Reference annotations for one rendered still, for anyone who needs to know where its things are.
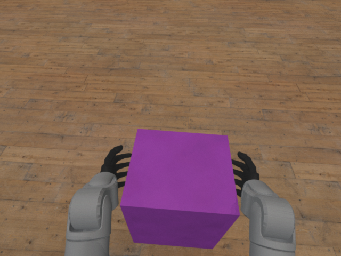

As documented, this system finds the robot right forearm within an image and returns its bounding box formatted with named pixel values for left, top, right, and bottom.
left=241, top=179, right=296, bottom=256

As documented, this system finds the carton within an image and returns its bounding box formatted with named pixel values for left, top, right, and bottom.
left=120, top=129, right=240, bottom=249

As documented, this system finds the robot left hand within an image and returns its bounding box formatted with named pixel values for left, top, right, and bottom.
left=100, top=145, right=132, bottom=188

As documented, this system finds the robot left forearm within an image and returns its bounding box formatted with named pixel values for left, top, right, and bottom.
left=64, top=172, right=119, bottom=256

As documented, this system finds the robot right hand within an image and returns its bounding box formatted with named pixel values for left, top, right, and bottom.
left=232, top=152, right=259, bottom=197

